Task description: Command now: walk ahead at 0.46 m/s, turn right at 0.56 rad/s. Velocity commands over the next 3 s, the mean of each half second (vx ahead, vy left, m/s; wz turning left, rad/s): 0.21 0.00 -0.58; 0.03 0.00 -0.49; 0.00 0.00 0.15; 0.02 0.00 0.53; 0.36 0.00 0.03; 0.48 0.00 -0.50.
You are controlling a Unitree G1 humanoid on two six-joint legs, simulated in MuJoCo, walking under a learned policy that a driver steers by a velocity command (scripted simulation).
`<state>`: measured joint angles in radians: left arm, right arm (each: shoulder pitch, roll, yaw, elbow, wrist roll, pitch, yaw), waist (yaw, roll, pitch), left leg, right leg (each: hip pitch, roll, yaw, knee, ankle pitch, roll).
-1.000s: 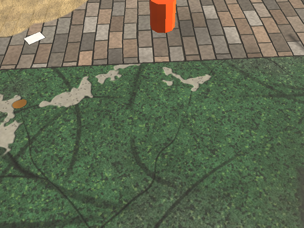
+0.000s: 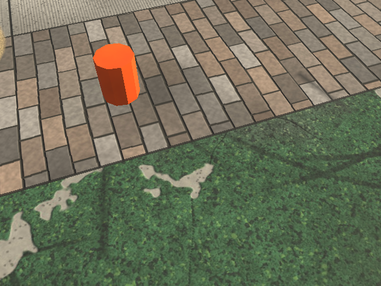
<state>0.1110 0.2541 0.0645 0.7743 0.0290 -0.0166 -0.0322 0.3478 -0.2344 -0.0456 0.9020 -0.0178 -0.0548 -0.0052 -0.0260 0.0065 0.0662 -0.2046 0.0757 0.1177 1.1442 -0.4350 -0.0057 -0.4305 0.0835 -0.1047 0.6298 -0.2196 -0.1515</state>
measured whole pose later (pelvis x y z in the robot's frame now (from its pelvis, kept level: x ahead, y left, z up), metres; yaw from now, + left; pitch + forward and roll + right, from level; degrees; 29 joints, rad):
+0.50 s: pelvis +0.19 +0.02 +0.01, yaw -19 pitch +0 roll -1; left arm 0.31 0.32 0.08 0.78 0.00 0.02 0.02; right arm 0.11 -0.27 -0.01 0.70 -0.01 -0.03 -0.03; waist 0.06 -0.02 0.08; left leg -0.41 -0.02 -0.01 0.57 -0.14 0.03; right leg -0.21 0.19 0.19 0.79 -0.49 -0.06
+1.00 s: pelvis +0.18 +0.01 +0.02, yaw -32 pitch -1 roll +1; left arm 0.21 0.25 0.02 0.72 0.03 0.05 -0.01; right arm 0.25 -0.30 -0.05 0.75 -0.01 0.07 0.00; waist -0.02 0.04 0.04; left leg -0.41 0.03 0.06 0.81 -0.41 -0.01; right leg -0.21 0.03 0.02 0.50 -0.27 -0.06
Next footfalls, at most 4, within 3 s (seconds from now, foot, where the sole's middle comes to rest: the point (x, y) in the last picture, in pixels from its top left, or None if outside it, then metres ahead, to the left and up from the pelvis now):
0.46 left None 0.34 0.08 -0.75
0.90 right None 0.16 -0.08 -0.75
1.26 left None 0.24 0.10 -0.75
1.52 right None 0.14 -0.09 -0.75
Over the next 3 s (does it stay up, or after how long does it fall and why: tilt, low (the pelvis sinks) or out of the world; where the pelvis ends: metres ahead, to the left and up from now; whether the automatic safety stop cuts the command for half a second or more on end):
stays up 0.60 -0.08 0.01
